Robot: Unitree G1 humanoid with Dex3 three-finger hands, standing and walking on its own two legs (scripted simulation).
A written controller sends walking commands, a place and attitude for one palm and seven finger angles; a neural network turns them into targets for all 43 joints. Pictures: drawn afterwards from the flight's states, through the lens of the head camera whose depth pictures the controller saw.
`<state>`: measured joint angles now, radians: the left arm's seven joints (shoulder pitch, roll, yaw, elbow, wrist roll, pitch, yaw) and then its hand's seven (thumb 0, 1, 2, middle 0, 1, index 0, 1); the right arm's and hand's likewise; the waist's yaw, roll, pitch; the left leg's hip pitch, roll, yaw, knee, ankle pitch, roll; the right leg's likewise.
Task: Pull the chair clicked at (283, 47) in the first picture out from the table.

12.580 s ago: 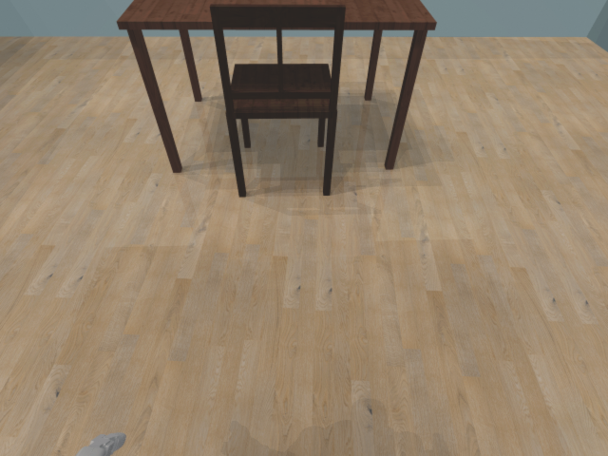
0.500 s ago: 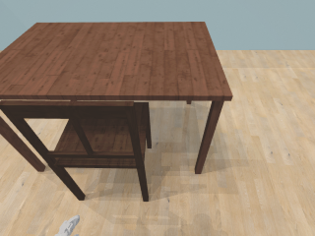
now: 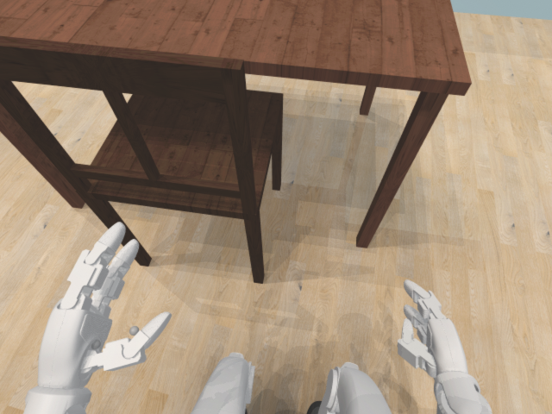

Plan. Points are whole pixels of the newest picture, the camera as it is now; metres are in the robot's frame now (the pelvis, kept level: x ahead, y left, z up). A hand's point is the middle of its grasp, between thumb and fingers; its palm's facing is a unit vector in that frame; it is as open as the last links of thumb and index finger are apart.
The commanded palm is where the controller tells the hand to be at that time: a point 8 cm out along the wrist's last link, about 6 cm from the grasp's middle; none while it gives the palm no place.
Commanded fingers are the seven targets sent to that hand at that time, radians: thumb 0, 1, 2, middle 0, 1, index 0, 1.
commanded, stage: raise the hand toward the chair's back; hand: left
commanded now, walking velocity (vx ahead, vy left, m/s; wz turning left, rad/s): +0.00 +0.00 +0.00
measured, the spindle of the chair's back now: (135, 138) +0.54 +0.34 +0.00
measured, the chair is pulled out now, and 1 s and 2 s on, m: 0.00 0.00 0.00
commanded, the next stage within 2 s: aim the fingers beside a spindle in 1.46 s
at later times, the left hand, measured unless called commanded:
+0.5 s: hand (138, 304) +0.23 +0.20 +0.05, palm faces -0.10 -0.99 -0.04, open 15.3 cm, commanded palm +0.21 +0.27 +0.07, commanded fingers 0.00 -0.45 0.32 -0.06 -0.09 -0.06 -0.09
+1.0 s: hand (103, 255) +0.28 +0.26 +0.08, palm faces -0.01 -1.00 -0.07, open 16.9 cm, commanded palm +0.25 +0.31 +0.08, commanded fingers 0.00 -0.50 0.30 -0.06 -0.08 -0.06 -0.08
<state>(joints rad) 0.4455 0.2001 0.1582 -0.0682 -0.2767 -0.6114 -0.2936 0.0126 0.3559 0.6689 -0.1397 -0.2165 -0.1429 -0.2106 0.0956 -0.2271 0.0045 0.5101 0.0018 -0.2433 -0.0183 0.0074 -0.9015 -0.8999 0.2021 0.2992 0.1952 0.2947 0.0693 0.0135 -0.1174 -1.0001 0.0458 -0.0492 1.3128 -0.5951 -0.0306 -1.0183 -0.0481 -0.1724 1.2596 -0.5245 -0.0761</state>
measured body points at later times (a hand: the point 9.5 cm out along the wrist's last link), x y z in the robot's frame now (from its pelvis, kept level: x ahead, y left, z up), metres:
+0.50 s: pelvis +0.00 +0.03 +0.02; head +0.08 +0.04 +0.46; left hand +0.23 +0.26 +0.06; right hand +0.17 -0.23 -0.05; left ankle +0.02 +0.14 -0.62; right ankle +0.05 -0.08 -0.62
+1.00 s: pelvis +0.03 +0.05 +0.03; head +0.11 +0.06 +0.48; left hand +0.27 +0.31 +0.09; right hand +0.20 -0.18 -0.04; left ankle +0.02 +0.14 -0.62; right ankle +0.05 -0.08 -0.62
